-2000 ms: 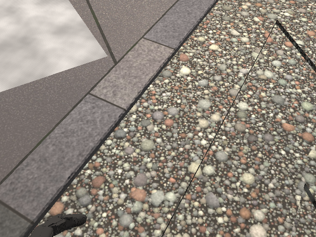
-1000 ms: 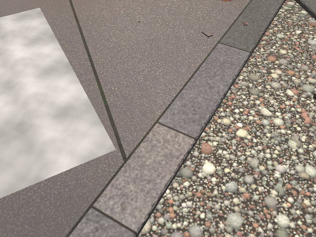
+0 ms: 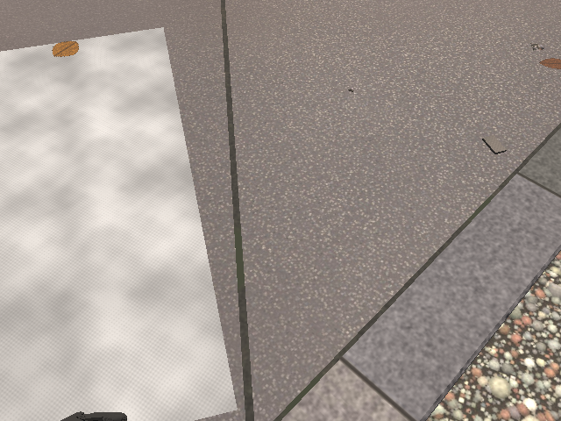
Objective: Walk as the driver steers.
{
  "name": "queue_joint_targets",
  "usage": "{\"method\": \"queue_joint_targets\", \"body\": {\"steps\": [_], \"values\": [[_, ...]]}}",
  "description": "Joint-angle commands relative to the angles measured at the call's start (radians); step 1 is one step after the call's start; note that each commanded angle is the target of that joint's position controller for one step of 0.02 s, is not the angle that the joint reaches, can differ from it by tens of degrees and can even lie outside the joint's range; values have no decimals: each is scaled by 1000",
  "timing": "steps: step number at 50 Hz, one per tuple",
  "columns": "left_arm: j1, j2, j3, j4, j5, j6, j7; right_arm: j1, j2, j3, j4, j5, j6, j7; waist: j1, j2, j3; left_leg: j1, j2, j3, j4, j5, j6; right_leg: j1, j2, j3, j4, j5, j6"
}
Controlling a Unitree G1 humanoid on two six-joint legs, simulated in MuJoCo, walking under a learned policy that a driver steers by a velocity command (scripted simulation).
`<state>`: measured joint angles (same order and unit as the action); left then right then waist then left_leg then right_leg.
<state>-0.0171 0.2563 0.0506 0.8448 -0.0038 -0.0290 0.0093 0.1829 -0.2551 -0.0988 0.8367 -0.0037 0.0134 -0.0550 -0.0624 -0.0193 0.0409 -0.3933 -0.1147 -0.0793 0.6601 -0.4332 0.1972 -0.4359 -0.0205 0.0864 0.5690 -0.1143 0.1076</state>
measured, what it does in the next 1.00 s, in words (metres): steps on the spot, turning left: right foot 0.04 m lower, then left foot 0.04 m higher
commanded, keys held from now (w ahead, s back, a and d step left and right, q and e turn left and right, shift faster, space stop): q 0.62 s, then no key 0.32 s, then w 0.06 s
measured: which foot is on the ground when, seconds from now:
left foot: down 0.00-0.02, up 0.04-0.44, down 0.46-0.92, up 0.94-1.00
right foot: up 0.00-0.02, down 0.04-0.46, up 0.48-0.84, down 0.86-1.00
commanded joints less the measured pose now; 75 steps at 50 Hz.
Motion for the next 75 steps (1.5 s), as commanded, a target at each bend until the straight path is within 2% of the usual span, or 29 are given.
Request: {"method": "queue_joint_targets", "body": {"steps": [1, 2, 3, 4, 5, 7, 12, 16, 22, 23, 24, 25, 26, 28, 32, 41, 44, 47, 49, 54, 60, 62, 63, 64, 65, 66, 67, 69, 75], "values": [[265, 94, 42, 39, 7, 7, -5, -61, -14, 12, -75, -9, 5, -16, 149, 72, -153, -202, 65, -111, 223, -43, -82, 406, -59, -7, -140, 116, -28], [264, 145, 42, 23, 29, 7, 1, 35, 45, 22, -58, -4, 9, -21, 96, -121, -128, -390, -43, -45, 567, -284, -141, 452, -279, 235, -109, 316, -101], [178, 215, 43, -13, 64, 6, 4, 179, 15, 12, -88, 18, 3, -16, -32, -256, -139, -459, -30, -113, 772, -289, -170, 391, -435, 490, -181, 470, -222], [48, 203, 43, -56, 73, 6, 8, 169, -98, -10, -108, 41, 10, -23, -58, -312, -138, -492, 39, -81, 892, -169, -207, 300, -477, 523, -251, 175, -339], [-8, 103, 19, -93, 61, 8, 9, 105, -163, -27, -100, 40, 24, -34, -12, -218, -88, -481, 71, -43, 950, -83, -230, 215, -381, 372, -281, -21, -319], [-1, 62, -1, -87, 42, 23, 29, 42, -144, -31, -113, 16, 46, -38, 14, -147, -53, -463, 91, -10, 993, 6, -260, 141, -255, 188, -263, -107, -268], [216, 110, 16, -44, 34, 25, 85, -66, -41, 10, -218, 17, 22, -10, 99, -89, -151, -530, 128, -4, 817, 22, -304, 415, -282, 74, -213, 295, -331], [183, 150, 38, -72, 20, 43, 88, -100, 8, 44, -270, 18, 25, 12, 99, -118, -182, -370, 176, 73, 483, -23, -306, 404, -295, -26, -245, 299, -327], [204, 174, 61, -64, -21, 42, 49, -3, -62, 13, -256, 14, 37, 51, 57, -152, -132, 25, 119, 190, -29, 163, -182, 278, -302, -130, -191, 124, -235], [273, 140, 54, -37, -11, 43, 41, 48, -108, -9, -239, 14, 38, 48, 50, -77, -132, 184, 103, 141, -142, 281, -145, 181, -259, -176, -101, 26, -173], [237, 89, 41, -108, 16, 38, 38, 101, -254, -55, -231, -4, 40, 29, 42, 314, -148, 312, 339, -277, -206, 406, 27, -118, -69, -316, 177, -203, -49], [73, 96, 39, -153, 25, 27, 35, 155, -232, -53, -254, -31, 25, 22, -63, 319, -208, 342, 454, -521, -307, 431, 174, -261, 5, -134, 518, -537, -21], [61, 102, 47, -160, 6, 21, 21, 109, -208, -33, -258, -39, 0, 24, -35, 229, -215, 317, 459, -460, -295, 434, 167, -287, -1, -28, 678, -517, -40], [113, 108, 49, -133, 7, 26, 27, -26, -154, -21, -286, 3, -22, 26, 33, 120, -143, 240, 357, -303, -271, 363, 48, -289, -34, -12, 628, -361, -62], [169, 116, 55, -138, 12, 31, 28, -93, -113, -5, -315, 5, -14, 21, 91, 128, -145, 111, 279, -214, -269, 391, 32, -142, 4, -45, 572, -225, -45], [139, 74, 28, -180, -4, 33, -8, -39, -136, -7, -300, -2, 17, 11, 38, 145, -134, 61, 290, -284, -207, 172, 47, 62, 6, -46, 89, -230, -45], [188, 48, 29, -158, 13, 18, -27, -10, -83, 10, -280, 8, 25, 9, 56, 69, -124, -10, 182, -196, -94, 85, -37, 251, 27, -101, -163, -25, -77], [180, 100, 45, -175, 32, 7, -23, -5, -63, 3, -254, 7, 8, 19, 54, -161, -142, -200, -1, -19, 255, -82, -189, 391, -202, 137, -165, 182, -195], [144, 144, 56, -194, 16, 3, -9, 29, -123, -18, -259, 21, 21, 17, 34, -192, -181, -263, 76, -7, 533, -134, -234, 351, -355, 344, -252, -140, -318], [184, 107, 42, -175, 11, 2, 28, 41, -108, -25, -239, 12, 30, 26, 25, -112, -90, -284, 119, 95, 631, 23, -238, 297, -224, 187, -305, -356, -247], [96, 122, 51, -184, -26, 6, 16, 216, -66, -20, -166, 25, 15, 41, -55, -151, -54, 200, 171, 182, -69, -25, -164, 111, -179, 53, -265, -343, -228], [99, 20, 26, -183, 13, 16, 12, 497, -37, -16, -17, -2, -2, 47, -122, 154, -98, 572, 125, 165, -134, -16, -165, -182, -12, -138, 239, -423, -162], [80, -46, 3, -250, -3, 6, -13, 545, -90, -13, -55, -8, -21, 56, -102, 407, -118, 571, 335, -244, -172, -114, -45, -418, 99, -66, 572, -569, -109], [131, -37, 5, -245, -38, -1, -40, 365, -37, 22, -132, 6, -28, 63, 2, 274, -61, 459, 422, -339, -279, 38, -16, -468, 78, 61, 717, -525, -121], [120, 7, 9, -276, -65, 5, -45, 263, -154, -3, -171, -1, -32, 65, 63, 298, -40, 393, 506, -487, -462, -175, 46, -509, 50, 2, 733, -453, -120], [22, 72, 14, -297, -60, 13, -25, 169, -208, -16, -191, -2, -37, 56, 60, 174, 44, 268, 547, -556, -545, -348, 65, -523, -38, -25, 719, -369, -109], [-33, 119, 25, -295, -43, 18, -12, 138, -157, 4, -185, -10, -39, 41, 51, 53, 113, 189, 515, -471, -536, -318, 52, -507, -72, 0, 690, -261, -79], [63, 100, 24, -254, -24, 36, -15, 147, -120, 26, -175, -18, -59, 16, 80, 143, 75, 170, 391, -256, -539, -182, 23, -389, -53, -55, 681, -160, -23], [-39, 5, 0, -263, -27, 13, -45, 276, -90, 42, -114, -14, -66, 9, 39, 95, -11, 387, 330, -3, -565, 191, 9, -315, -36, -166, 433, -63, -30]]}}
Velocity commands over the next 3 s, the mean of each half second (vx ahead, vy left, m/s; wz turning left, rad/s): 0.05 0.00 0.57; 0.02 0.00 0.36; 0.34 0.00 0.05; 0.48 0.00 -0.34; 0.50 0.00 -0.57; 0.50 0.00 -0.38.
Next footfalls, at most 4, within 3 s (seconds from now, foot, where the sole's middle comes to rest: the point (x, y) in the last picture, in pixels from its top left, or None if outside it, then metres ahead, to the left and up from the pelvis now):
0.04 right None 0.13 -0.12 -0.79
0.46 left None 0.09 0.16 -0.75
0.86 right None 0.16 -0.05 -0.76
1.22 left None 0.02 0.15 -0.75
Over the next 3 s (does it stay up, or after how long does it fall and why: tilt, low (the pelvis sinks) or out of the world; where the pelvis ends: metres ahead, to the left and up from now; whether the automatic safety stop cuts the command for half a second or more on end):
stays up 0.90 0.17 0.03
